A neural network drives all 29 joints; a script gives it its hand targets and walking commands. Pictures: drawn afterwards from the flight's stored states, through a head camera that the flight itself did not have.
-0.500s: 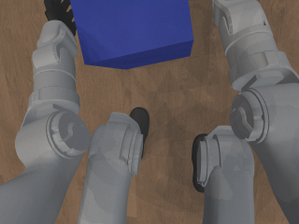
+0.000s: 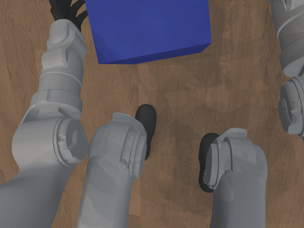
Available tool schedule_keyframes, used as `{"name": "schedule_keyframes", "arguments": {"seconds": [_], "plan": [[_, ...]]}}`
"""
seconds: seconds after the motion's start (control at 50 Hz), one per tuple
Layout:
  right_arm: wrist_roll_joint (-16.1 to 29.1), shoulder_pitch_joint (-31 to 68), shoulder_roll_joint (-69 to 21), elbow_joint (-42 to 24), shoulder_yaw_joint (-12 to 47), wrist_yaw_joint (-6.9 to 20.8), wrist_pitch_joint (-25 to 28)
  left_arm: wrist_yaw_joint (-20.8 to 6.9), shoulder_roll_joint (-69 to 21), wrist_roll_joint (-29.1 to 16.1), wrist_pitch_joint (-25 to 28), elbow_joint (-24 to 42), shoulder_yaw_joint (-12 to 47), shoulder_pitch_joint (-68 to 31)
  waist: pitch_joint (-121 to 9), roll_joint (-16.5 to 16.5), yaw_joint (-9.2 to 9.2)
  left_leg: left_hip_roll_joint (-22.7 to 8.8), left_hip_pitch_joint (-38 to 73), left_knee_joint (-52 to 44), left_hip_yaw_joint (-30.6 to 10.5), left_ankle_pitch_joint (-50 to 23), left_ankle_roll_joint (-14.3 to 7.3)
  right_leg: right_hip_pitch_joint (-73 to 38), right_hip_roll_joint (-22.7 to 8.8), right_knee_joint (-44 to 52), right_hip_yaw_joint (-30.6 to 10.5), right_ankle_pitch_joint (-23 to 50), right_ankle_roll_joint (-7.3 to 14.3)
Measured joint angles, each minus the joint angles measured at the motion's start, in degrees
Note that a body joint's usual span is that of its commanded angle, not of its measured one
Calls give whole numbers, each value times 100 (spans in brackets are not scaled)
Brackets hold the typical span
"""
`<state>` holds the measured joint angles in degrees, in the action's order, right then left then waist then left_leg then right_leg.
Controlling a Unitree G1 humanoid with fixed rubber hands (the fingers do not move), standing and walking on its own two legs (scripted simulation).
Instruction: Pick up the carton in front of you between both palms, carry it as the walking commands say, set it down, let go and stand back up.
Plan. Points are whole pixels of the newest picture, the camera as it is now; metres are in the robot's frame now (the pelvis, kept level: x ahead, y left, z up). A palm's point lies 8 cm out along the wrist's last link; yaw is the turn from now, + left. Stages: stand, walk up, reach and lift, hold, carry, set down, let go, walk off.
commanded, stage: set down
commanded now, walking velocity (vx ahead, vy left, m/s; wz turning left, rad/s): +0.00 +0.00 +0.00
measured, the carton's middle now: (154, 12) +0.54 +0.09 -0.26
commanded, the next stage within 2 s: let go in 0.92 s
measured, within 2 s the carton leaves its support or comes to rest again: neither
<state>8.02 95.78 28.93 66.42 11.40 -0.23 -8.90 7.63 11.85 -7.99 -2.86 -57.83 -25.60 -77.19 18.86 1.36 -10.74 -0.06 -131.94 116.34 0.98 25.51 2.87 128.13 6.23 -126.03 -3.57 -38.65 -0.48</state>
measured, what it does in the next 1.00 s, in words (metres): rises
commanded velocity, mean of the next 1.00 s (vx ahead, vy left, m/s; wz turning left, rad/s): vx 0.00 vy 0.00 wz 0.00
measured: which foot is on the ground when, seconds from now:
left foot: down 0.00-1.00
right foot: down 0.00-1.00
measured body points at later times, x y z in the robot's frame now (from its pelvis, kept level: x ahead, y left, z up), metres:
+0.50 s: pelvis +0.01 +0.01 +0.11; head +0.36 +0.01 +0.39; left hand +0.51 +0.26 -0.01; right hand +0.63 -0.11 -0.01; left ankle +0.15 +0.13 -0.35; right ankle +0.07 -0.11 -0.35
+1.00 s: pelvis +0.03 +0.01 +0.24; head +0.35 +0.01 +0.56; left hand +0.50 +0.26 +0.14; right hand +0.63 -0.12 +0.14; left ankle +0.15 +0.13 -0.35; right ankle +0.07 -0.11 -0.35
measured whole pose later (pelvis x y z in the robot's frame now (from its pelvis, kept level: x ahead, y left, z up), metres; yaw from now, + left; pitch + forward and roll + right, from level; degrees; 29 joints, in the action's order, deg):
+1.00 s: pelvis +0.03 +0.01 +0.24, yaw -2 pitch +46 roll +1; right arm -6.3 78.6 25.1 60.4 -9.3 7.0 -14.3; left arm 7.5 1.9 0.9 -14.2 -32.8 -25.8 -56.9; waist -1.1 -2.9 -11.6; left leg 0.6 -96.6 64.7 -0.9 14.6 1.3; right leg 93.0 3.6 -71.1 -3.6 -24.4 -0.6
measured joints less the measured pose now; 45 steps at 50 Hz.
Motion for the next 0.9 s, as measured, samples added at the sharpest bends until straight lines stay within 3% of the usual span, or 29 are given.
{"name": "schedule_keyframes", "arguments": {"seconds": [0.1,0.18,0.34,0.64,0.9], "plan": [[-193,-225,25,-417,-292,-60,-263,210,-242,-70,-341,908,199,305,-265,-77,-29,123,103,-287,-51,-98,-9,-172,-136,292,52,24,18],[-279,-371,60,-380,-569,1,-449,331,-343,-55,-637,1333,343,505,-526,-204,-69,194,313,-659,-123,-158,-3,-419,-219,703,116,80,48],[-458,-508,108,-18,-1043,252,-436,379,-465,77,-885,1593,475,683,-1068,-343,-101,245,700,-1387,-219,-261,-23,-840,-295,1527,184,233,53],[-786,-1128,-5,-683,-1338,501,-664,294,-712,326,-1174,2345,231,1361,-1684,-341,-90,153,1706,-3011,-169,-557,-126,-1749,-270,3245,61,722,-17],[-1206,-1473,-214,-573,-1795,697,-625,118,-918,673,-1207,2479,38,1764,-1941,-436,-117,91,3025,-4592,-188,-947,-145,-3012,-269,4894,19,1233,-7]]}}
